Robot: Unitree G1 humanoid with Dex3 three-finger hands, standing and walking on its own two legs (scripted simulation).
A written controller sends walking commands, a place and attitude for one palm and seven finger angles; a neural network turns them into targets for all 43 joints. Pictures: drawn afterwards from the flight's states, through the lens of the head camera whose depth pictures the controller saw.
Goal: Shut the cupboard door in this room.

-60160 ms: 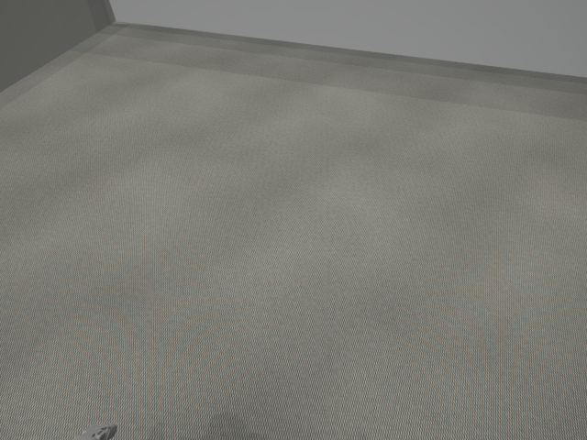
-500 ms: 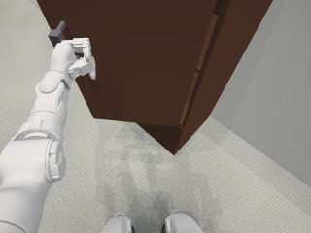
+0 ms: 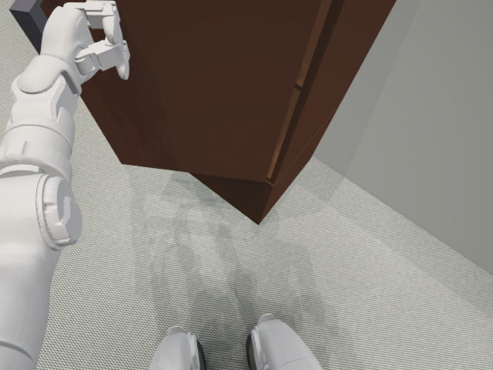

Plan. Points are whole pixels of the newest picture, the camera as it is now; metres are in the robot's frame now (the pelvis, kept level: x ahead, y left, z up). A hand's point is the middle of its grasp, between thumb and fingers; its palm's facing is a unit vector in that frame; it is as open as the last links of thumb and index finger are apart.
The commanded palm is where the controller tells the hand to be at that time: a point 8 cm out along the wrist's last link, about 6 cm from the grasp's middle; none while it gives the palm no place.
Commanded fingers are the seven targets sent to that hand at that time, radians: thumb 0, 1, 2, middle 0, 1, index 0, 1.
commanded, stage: push the door shut along its arc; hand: left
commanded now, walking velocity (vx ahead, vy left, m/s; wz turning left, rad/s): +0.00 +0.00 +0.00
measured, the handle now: (55, 38) +0.60 +0.19 +0.13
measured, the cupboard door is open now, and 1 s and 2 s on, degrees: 32 18 18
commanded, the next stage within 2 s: pull the fist back off the door in 0.38 s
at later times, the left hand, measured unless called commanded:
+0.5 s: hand (141, 32) +0.59 +0.07 +0.14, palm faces -0.38 -0.92 -0.01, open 3.4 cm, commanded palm +0.61 +0.09 +0.13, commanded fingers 0.00 0.90 0.90 -1.30 -1.50 -1.30 -1.50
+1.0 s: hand (155, 38) +0.58 +0.05 +0.13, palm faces +0.07 -1.00 -0.05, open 3.1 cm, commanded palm +0.53 +0.09 +0.13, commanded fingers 0.00 0.90 0.90 -1.30 -1.50 -1.30 -1.50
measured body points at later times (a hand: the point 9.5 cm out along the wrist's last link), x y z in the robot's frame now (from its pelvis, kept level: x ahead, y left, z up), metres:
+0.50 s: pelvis +0.00 +0.00 -0.02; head +0.17 +0.02 +0.40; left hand +0.60 +0.12 +0.14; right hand -0.04 -0.26 -0.12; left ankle +0.03 +0.10 -0.67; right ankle +0.01 -0.10 -0.67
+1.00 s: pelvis +0.03 -0.01 +0.02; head +0.15 -0.02 +0.45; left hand +0.57 +0.10 +0.14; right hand -0.04 -0.25 -0.10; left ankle +0.03 +0.10 -0.67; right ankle +0.01 -0.10 -0.67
